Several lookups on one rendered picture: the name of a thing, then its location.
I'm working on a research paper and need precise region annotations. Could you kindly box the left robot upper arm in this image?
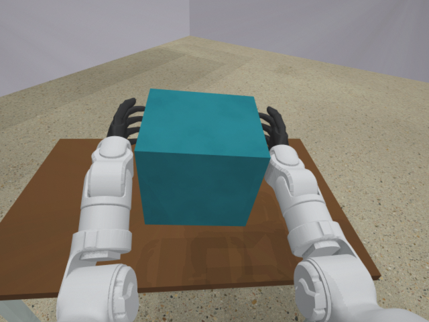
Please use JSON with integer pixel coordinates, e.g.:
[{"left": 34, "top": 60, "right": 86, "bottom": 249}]
[{"left": 57, "top": 264, "right": 139, "bottom": 322}]

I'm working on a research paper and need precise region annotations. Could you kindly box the robot left forearm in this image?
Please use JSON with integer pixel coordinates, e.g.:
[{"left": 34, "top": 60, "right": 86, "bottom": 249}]
[{"left": 56, "top": 136, "right": 133, "bottom": 320}]

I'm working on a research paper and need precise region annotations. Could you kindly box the table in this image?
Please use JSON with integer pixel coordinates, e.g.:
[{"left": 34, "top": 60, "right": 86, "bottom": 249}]
[{"left": 0, "top": 139, "right": 381, "bottom": 322}]

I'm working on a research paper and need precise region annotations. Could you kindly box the robot right forearm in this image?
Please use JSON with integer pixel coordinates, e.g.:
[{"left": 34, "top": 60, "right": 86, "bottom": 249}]
[{"left": 264, "top": 145, "right": 377, "bottom": 300}]

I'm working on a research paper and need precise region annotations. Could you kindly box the carton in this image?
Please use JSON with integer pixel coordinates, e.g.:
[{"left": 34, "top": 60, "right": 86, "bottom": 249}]
[{"left": 134, "top": 89, "right": 271, "bottom": 226}]

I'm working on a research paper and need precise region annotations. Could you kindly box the robot right hand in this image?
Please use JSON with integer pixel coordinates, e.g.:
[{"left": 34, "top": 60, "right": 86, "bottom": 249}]
[{"left": 258, "top": 106, "right": 289, "bottom": 151}]

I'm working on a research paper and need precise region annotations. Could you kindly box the right robot upper arm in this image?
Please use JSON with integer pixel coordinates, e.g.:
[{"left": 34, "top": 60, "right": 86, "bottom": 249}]
[{"left": 294, "top": 254, "right": 429, "bottom": 322}]

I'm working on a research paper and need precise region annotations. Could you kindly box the robot left hand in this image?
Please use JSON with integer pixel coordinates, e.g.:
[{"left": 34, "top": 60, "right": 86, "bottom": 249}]
[{"left": 107, "top": 98, "right": 145, "bottom": 145}]

